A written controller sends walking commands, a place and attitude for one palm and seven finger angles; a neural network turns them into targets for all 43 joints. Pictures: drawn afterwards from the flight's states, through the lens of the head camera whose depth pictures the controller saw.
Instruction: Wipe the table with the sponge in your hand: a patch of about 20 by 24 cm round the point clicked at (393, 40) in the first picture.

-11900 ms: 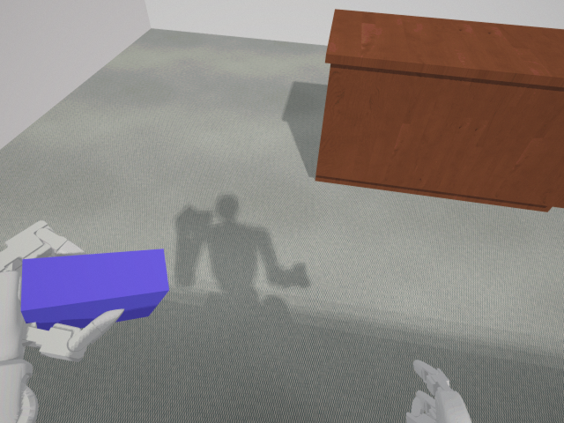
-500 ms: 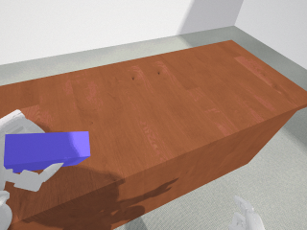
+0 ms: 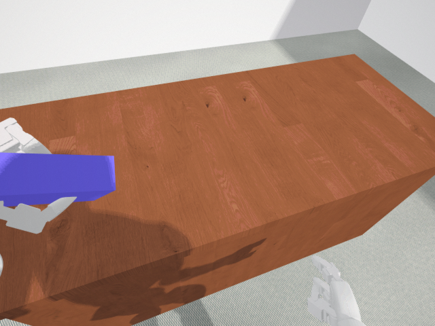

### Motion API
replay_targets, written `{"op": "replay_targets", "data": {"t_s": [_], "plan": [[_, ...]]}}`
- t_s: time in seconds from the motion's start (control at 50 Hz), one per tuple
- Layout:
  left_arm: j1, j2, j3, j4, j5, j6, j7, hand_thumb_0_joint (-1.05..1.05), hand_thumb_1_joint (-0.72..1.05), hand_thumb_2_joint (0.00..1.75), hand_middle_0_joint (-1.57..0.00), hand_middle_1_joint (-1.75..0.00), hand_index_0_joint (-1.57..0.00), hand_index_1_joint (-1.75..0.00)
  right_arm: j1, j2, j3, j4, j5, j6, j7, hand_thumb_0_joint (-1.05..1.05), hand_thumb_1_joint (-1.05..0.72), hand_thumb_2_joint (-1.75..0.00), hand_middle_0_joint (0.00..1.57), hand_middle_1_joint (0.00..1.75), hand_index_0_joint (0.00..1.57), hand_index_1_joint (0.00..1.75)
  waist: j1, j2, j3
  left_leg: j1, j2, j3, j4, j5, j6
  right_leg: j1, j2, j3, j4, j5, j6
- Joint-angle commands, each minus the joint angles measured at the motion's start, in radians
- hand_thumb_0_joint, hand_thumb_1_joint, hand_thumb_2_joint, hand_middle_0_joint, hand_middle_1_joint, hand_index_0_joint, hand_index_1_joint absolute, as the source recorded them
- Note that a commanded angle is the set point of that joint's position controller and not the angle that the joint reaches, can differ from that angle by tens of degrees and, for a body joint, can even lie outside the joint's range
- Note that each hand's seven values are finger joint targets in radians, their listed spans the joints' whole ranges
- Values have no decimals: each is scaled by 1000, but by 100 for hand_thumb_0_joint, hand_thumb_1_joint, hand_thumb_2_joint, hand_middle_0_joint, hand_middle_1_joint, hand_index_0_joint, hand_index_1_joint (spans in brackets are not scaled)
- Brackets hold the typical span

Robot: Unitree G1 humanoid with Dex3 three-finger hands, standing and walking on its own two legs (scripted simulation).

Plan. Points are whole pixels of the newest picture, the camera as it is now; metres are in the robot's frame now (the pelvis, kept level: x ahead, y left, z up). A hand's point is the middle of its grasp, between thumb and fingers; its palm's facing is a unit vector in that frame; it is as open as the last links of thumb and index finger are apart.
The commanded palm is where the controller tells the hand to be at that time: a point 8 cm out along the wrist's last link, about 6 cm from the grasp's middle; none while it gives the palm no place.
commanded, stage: come to a stop and stand still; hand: left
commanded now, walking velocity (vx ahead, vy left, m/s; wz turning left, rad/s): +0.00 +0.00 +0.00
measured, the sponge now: (72, 181) +0.25 +0.25 +0.16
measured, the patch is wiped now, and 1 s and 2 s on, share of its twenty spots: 0.00 0.00 0.00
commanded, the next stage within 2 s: look again from close up in 1.24 s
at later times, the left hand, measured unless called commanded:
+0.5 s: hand (22, 220) +0.19 +0.28 +0.16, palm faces +0.41 -0.85 -0.34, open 8.8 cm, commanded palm +0.13 +0.31 +0.17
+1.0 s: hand (33, 200) +0.22 +0.29 +0.16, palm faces +0.38 -0.85 -0.36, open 8.8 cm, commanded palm +0.16 +0.32 +0.17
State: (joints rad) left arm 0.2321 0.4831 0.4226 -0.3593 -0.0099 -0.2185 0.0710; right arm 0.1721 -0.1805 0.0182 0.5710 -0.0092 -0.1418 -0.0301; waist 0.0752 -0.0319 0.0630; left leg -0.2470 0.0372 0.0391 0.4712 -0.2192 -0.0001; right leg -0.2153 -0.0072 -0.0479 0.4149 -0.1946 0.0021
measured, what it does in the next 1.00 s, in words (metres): stands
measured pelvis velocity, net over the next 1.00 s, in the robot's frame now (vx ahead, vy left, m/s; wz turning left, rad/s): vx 0.00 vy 0.04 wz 0.02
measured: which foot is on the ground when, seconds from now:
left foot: down 0.00-1.00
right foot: down 0.00-1.00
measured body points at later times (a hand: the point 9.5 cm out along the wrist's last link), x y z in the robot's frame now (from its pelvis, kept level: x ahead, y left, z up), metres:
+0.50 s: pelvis -0.03 +0.03 +0.00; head -0.02 +0.06 +0.45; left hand +0.16 +0.32 +0.18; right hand +0.13 -0.19 -0.07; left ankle +0.02 +0.12 -0.74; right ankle +0.01 -0.12 -0.74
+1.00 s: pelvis +0.00 +0.04 +0.00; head +0.03 +0.07 +0.45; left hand +0.19 +0.33 +0.18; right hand +0.20 -0.17 -0.06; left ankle +0.02 +0.12 -0.74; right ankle +0.02 -0.12 -0.74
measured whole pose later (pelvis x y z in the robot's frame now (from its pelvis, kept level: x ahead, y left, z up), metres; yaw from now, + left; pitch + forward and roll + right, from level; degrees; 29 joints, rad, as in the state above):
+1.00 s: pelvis +0.00 +0.04 +0.00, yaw +1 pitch -1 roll -1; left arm 0.41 0.36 0.35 -0.47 -0.03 -0.23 0.09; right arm 0.17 -0.18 0.02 0.57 0.00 -0.17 -0.02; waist 0.03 -0.05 0.07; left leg -0.23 -0.02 0.04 0.46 -0.22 0.05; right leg -0.18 -0.02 0.02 0.37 -0.19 0.05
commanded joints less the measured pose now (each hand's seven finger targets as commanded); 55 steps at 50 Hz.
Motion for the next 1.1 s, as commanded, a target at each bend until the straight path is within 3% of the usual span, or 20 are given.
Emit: {"op": "replay_targets", "data": {"t_s": [0.0, 0.06, 0.08, 0.1, 0.14, 0.18, 0.22, 0.32, 0.4, 0.46, 0.48, 0.54, 0.58, 0.6, 0.8, 0.88, 0.9, 0.98, 1.0, 1.08], "plan": [[114, -20, -46, -224, -47, -63, 15, 0, 10, 130, -120, -160, -120, -160, -28, -148, -69, -162, 27, -66, 31, 0, -90, -90, 20, 30, 20, 30, -30, 162, -276, 145, 51, -36, -36, 391, 22, 116, -58, 85, 20, 283, -20], [187, 27, -10, -251, -47, -48, 35, 0, 10, 130, -120, -160, -120, -160, -41, -151, -67, -169, 25, -61, 32, 0, -90, -90, 20, 30, 20, 30, -30, -33, -224, 43, 38, -44, -42, 189, 14, 115, -59, 88, -25, 181, -10], [204, 63, 34, -250, -51, -43, 49, 0, 10, 130, -120, -160, -120, -160, -66, -148, -60, -164, 32, -56, 25, 0, -90, -90, 20, 30, 20, 30, -34, -17, -205, 47, 35, -33, -57, 123, 15, 86, -56, 83, -34, 133, -8], [180, 54, 34, -239, -51, -45, 49, 0, 10, 130, -120, -160, -120, -160, -59, -145, -57, -169, 26, -52, 15, 0, -90, -90, 20, 30, 20, 30, -39, -43, -185, 14, 25, -41, -61, 48, 17, 70, -64, 84, -55, 62, -11], [100, 98, 77, -270, -53, -60, 53, 0, 10, 130, -120, -160, -120, -160, -64, -146, -55, -172, 24, -54, -4, 0, -90, -90, 20, 30, 20, 30, -47, -23, -129, 2, 10, -52, -74, -48, 16, 2, -66, 117, -99, -69, -18], [37, 151, 121, -309, -46, -70, 61, 0, 10, 130, -120, -160, -120, -160, -83, -145, -51, -165, 25, -56, -22, 0, -90, -90, 20, 30, 20, 30, -51, 65, -95, 11, 17, -57, -97, -111, 23, -43, -60, 129, -118, -142, -20], [2, 85, 63, -286, -42, -83, 54, 0, 10, 130, -120, -160, -120, -160, -63, -140, -48, -166, 22, -68, -25, 0, -90, -90, 20, 30, 20, 30, -53, 107, -86, -27, 22, -68, -128, -190, 29, -22, -52, 124, -113, -194, -20], [8, 33, 3, -255, -22, -99, 50, 0, 10, 130, -120, -160, -120, -160, -41, -145, -46, -146, 19, -102, -18, 0, -90, -90, 20, 30, 20, 30, -49, 107, -74, -74, 27, -85, -169, -287, 34, 12, -32, 110, -108, -230, -14], [49, 18, -1, -225, -10, -101, 49, 0, 10, 130, -120, -160, -120, -160, -32, -151, -47, -131, 18, -110, -6, 0, -90, -90, 20, 30, 20, 30, -47, 118, -83, -122, 49, -110, -216, -326, 38, 69, -8, 78, -49, -162, -6], [72, 32, 23, -229, -9, -102, 45, 0, 10, 130, -120, -160, -120, -160, -30, -147, -51, -136, 20, -107, 1, 0, -90, -90, 20, 30, 20, 30, -44, 79, -93, -126, 48, -108, -197, -300, 39, 89, -8, 88, -53, -123, -4], [74, 58, 50, -245, -9, -101, 46, 0, 10, 130, -120, -160, -120, -160, -44, -146, -48, -132, 22, -107, 1, 0, -90, -90, 20, 30, 20, 30, -45, 88, -93, -105, 48, -103, -200, -295, 33, 73, -7, 86, -65, -126, -3], [54, 37, 34, -267, -6, -108, 39, 0, 10, 130, -120, -160, -120, -160, -29, -146, -50, -134, 17, -109, 2, 0, -90, -90, 20, 30, 20, 30, -49, 110, -87, -127, 50, -126, -214, -318, 36, 86, -1, 91, -57, -115, -4], [45, 65, 61, -310, -3, -111, 42, 0, 10, 130, -120, -160, -120, -160, -45, -141, -48, -130, 20, -116, 1, 0, -90, -90, 20, 30, 20, 30, -50, 122, -120, -75, 51, -120, -198, -246, 34, 94, -3, 92, -55, -51, -4], [43, 34, 33, -308, -5, -115, 38, 0, 10, 130, -120, -160, -120, -160, -32, -143, -48, -127, 14, -116, 1, 0, -90, -90, 20, 30, 20, 30, -52, 120, -131, -73, 49, -123, -196, -223, 34, 102, -2, 85, -50, -33, -4], [70, 10, 8, -301, -17, -93, 37, 0, 10, 130, -120, -160, -120, -160, -36, -142, -51, -120, 14, -99, 3, 0, -90, -90, 20, 30, 20, 30, -51, 97, -174, 48, 40, -94, -132, 127, 2, 104, -19, 76, -38, 169, -7], [101, 47, 46, -342, -22, -81, 45, 0, 10, 130, -120, -160, -120, -160, -57, -140, -54, -136, 22, -82, 0, 0, -90, -90, 20, 30, 20, 30, -51, 113, -190, 78, 43, -90, -112, 216, -9, 115, -31, 79, -32, 221, -11], [123, 24, 26, -321, -27, -83, 38, 0, 10, 130, -120, -160, -120, -160, -47, -142, -51, -135, 15, -73, 0, 0, -90, -90, 20, 30, 20, 30, -50, 98, -190, 62, 44, -93, -118, 216, -6, 120, -26, 68, -36, 217, -9], [150, 63, 68, -347, -32, -72, 48, 0, 10, 130, -120, -160, -120, -160, -59, -140, -56, -146, 23, -59, -7, 0, -90, -90, 20, 30, 20, 30, -51, 100, -205, 84, 47, -88, -102, 231, -6, 127, -38, 82, -38, 249, -12], [154, 18, 27, -330, -37, -74, 40, 0, 10, 130, -120, -160, -120, -160, -48, -141, -53, -144, 17, -53, -6, 0, -90, -90, 20, 30, 20, 30, -53, 97, -201, 76, 43, -85, -108, 229, -3, 124, -34, 74, -43, 246, -12], [139, 54, 54, -348, -35, -66, 51, 0, 10, 130, -120, -160, -120, -160, -64, -142, -57, -149, 25, -51, -14, 0, -90, -90, 20, 30, 20, 30, -54, 118, -190, 84, 48, -86, -109, 228, -6, 117, -39, 84, -40, 243, -12]]}}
